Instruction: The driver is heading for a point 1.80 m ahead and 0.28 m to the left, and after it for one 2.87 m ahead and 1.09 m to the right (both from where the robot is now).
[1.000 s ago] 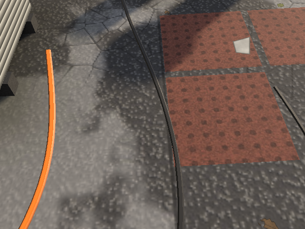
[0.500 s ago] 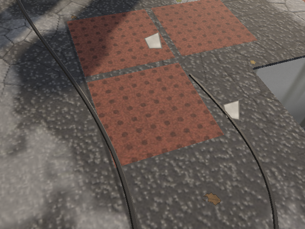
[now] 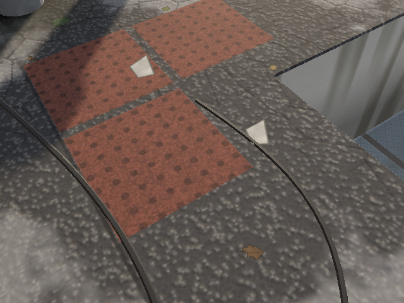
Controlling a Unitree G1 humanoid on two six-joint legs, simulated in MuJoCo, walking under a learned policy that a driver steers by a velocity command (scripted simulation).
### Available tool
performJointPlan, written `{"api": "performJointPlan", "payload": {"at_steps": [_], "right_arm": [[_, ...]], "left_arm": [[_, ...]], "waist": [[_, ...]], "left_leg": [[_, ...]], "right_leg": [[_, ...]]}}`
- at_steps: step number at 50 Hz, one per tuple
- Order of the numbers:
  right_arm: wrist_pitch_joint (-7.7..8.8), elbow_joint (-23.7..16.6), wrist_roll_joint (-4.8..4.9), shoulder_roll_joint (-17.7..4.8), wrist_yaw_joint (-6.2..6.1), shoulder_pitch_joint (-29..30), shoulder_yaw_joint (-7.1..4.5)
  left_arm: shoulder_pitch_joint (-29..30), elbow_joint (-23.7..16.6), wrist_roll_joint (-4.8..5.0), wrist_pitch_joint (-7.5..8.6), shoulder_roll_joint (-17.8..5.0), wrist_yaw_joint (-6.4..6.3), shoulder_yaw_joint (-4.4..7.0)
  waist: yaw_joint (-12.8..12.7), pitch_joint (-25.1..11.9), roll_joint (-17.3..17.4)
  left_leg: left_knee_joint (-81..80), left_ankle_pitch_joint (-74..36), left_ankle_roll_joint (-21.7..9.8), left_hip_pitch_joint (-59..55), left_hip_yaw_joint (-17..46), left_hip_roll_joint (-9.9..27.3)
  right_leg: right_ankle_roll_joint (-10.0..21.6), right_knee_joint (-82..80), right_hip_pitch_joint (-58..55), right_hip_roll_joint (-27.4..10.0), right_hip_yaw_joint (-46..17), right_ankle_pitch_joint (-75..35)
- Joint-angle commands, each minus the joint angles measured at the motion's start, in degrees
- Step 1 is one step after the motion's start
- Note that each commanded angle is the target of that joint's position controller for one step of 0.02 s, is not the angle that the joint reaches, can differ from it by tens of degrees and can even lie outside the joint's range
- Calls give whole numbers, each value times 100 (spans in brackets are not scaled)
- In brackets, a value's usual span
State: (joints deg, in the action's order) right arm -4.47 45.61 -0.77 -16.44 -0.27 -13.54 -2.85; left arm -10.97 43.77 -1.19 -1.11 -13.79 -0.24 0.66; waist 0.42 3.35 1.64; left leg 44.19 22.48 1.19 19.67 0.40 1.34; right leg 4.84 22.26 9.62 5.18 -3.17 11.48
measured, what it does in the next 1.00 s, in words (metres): steps on the spot: left foot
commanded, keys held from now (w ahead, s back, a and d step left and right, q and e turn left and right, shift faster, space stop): no key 0.56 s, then w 0.44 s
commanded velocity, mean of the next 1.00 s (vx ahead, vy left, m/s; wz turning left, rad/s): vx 0.12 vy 0.00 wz -0.04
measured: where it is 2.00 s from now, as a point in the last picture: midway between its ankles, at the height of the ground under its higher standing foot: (222, 263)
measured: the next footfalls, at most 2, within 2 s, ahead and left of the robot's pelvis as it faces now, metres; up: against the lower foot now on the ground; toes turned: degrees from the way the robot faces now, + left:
left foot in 0.10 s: +0.03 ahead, +0.13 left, +0.00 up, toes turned -1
left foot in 1.32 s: +0.44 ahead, +0.07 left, +0.00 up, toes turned +4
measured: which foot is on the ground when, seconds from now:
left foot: up 0.00-0.08, down 0.10-0.88, up 0.90-1.00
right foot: down 0.00-1.00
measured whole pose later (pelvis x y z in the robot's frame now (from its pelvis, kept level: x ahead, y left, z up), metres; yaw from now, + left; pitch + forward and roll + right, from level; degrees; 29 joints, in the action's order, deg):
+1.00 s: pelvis +0.10 -0.02 +0.00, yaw +0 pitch +0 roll +0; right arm 2.4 58.9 -1.9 -13.9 1.7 -16.3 -2.3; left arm -21.7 62.0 -1.3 4.3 -12.0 -0.1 1.4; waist -0.4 -0.6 1.7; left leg 56.3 19.3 -5.1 22.6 -0.8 1.0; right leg 4.3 20.8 6.6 3.1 2.5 14.9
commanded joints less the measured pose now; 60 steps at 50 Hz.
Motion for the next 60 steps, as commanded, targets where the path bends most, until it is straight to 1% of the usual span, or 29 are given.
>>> {"api": "performJointPlan", "payload": {"at_steps": [1, 3, 4, 5, 6, 7, 8, 11, 16, 28, 29, 31, 32, 34, 35, 36, 39, 40, 42, 43, 44, 45, 46, 47, 49, 51, 54, 57, 60], "right_arm": [[106, -272, 36, -363, -76, 80, -54], [160, -143, 48, -270, -123, -114, -16], [218, -55, 21, -194, -143, -272, 25], [305, -7, -47, -300, -173, -322, 35], [393, -32, -127, -558, -190, -333, 39], [413, -2, -2, -751, -131, 147, 9], [447, -41, 11, -459, -69, 366, 75], [488, 189, 33, -419, -91, 65, 106], [482, 482, 23, -341, -114, 1, 134], [499, 1117, 17, -216, -136, -81, 238], [493, 1175, 7, -223, -131, -151, 238], [434, 1222, -9, -459, -116, -261, 137], [400, 1244, -20, -518, -101, -381, 102], [387, 1397, -17, -610, -99, -805, 24], [415, 1436, -22, -578, -104, -860, -1], [461, 1428, -50, -561, -93, -844, -17], [597, 1379, -29, -598, -53, -615, -74], [618, 1362, -11, -570, -40, -519, -83], [615, 1300, 23, -531, -20, -307, -104], [637, 1250, -4, -421, -13, -278, -82], [687, 1094, -29, -108, 20, -93, 7], [743, 845, -28, 225, 68, 20, 97], [740, 792, -161, -266, 97, 158, -13], [770, 801, -136, -257, 162, 262, -21], [833, 938, -112, -106, 251, 94, 0], [781, 967, -160, -89, 286, 109, -7], [700, 741, -138, 17, 276, 627, 21], [682, 386, -98, 129, 269, 1438, 98], [681, 166, -41, 173, 251, 1887, 157]], "left_arm": [[-79, -119, -35, 63, -881, -30, 192], [73, -42, 2, 64, -834, -54, 153], [152, -1, 46, 68, -777, -72, 120], [60, 35, 56, 110, -604, -78, 51], [-143, 79, 48, 139, -455, -65, 10], [-329, 226, 80, 72, -472, -59, 41], [-281, 382, 10, 48, -612, -69, 44], [-171, 644, 38, 79, -768, -59, 113], [-224, 1081, 63, 105, -564, -109, 54], [-363, 1808, 74, 96, -503, -168, -17], [-424, 1856, 71, 91, -479, -171, -28], [-449, 1842, 40, 59, -580, -161, 24], [-355, 1781, -8, 48, -581, -133, 39], [-135, 1619, -91, 108, -285, -52, -19], [-33, 1537, -127, 167, -260, -20, -28], [27, 1476, -107, 224, -338, 8, -2], [-49, 1389, -39, 381, -330, 105, 28], [-122, 1395, -15, 414, -293, 109, 36], [-825, 1653, 16, 444, -162, 78, 56], [-1284, 1808, 3, 464, -256, 37, 105], [-1885, 1912, -68, 517, -599, -25, 193], [-2516, 2005, -26, 515, -1191, -33, 332], [-2267, 2054, -35, 469, -1060, -47, 322], [-1670, 1820, -29, 505, -778, -10, 256], [-1234, 1644, 15, 623, -540, 0, 189], [-1431, 1732, 27, 702, -370, -24, 127], [-1878, 1910, 49, 730, -318, -41, 88], [-1942, 1927, 27, 712, -295, -55, 52], [-2035, 1972, 15, 713, -371, -78, 53]], "waist": [[-146, -295, -824], [22, -343, -697], [172, -369, -547], [137, -512, -308], [-27, -613, 169], [-354, -301, 714], [-286, -265, 567], [-61, -191, 322], [-23, -132, -49], [-48, -90, -129], [-41, -207, -102], [0, -49, 106], [70, 200, 233], [195, 517, 696], [198, 629, 682], [174, 589, 551], [-20, 432, 464], [-94, 429, 499], [-409, 359, 360], [-553, 269, 80], [-798, 112, -899], [-888, -83, -1926], [-644, 328, -1192], [-366, 606, -642], [-86, 463, -447], [-64, 256, -479], [-132, 243, -555], [-249, 420, -607], [-326, 493, -725]], "left_leg": [[-646, 98, -103, -269, -37, -103], [-1512, -344, -183, -804, -79, -155], [-2341, -1142, -227, -1337, -26, -88], [-2666, -1690, -270, -1912, 449, 312], [-2861, -2214, -399, -2146, 1177, 1039], [-2675, -2457, -718, -1087, 1252, 1184], [-2710, -2070, -634, -903, 1074, 966], [-2664, -1753, -372, -1042, 661, 505], [-2643, -1573, -436, -1215, 644, 494], [-2716, -1455, -463, -1116, 637, 423], [-2763, -880, -477, -1153, 635, 371], [-2796, 973, -679, -986, 831, 308], [-2969, 1816, -856, -888, 1168, 465], [-3598, 2667, -1331, -987, 2222, 1222], [-3828, 2517, -1509, -898, 2552, 1560], [-3922, 2192, -1569, -931, 2623, 1654], [-3765, 1340, -1405, -933, 1943, 1367], [-3645, 1134, -1303, -674, 1630, 1169], [-3070, 1085, -1132, 190, 1065, 764], [-2499, 1094, -1031, 767, 840, 548], [-1011, 840, -821, 1431, 234, 74], [581, 1000, -664, 2416, -423, -517], [1467, 820, -754, 2565, 10, -155], [1708, 198, -779, 2600, 181, 98], [1577, -619, -647, 2224, 129, 317], [1532, -964, -489, 2098, -85, 307], [1330, -1181, -321, 2331, -332, 264], [395, -1493, -252, 2170, -566, 150], [-576, -1768, -383, 1608, -739, -17]], "right_leg": [[741, -465, -90, -1562, -1291, -1555], [619, -296, 70, -1482, -1328, -1526], [434, -201, 298, -1400, -1292, -1417], [170, -149, 595, -1272, -1275, -1078], [-15, 141, 747, -928, -950, -535], [-77, -197, 170, -451, -534, 88], [-112, -318, -205, -538, -582, -133], [-89, -336, -259, -690, -687, -766], [-168, -508, -46, -712, -699, -620], [-184, -544, -116, -797, -675, -642], [-159, -524, -127, -736, -629, -189], [-14, -58, 330, -422, -401, 1375], [41, 233, 823, -311, -335, 1956], [-2, 1213, 1470, -170, 222, 1601], [-43, 1667, 1606, -375, 353, 1228], [-63, 1982, 1735, -495, 315, 1292], [-61, 1712, 1493, -598, 422, 1356], [-49, 1332, 1048, -521, 547, 1208], [-38, 329, -419, -219, 888, 490], [-20, 63, -1230, -245, 678, 611], [126, -787, -1844, -1299, -845, 1710], [657, -1745, -2137, -2584, -3210, 3400], [965, -1722, -1509, -2782, -3468, 3632], [872, -1660, -1135, -2494, -2915, 3149], [614, -1739, -988, -1979, -1856, 1548], [528, -1646, -1148, -1702, -1138, 26], [580, -1475, -1280, -1597, -613, -1604], [590, -1485, -1042, -1461, -288, -2291], [576, -1483, -1008, -1491, -127, -2817]]}}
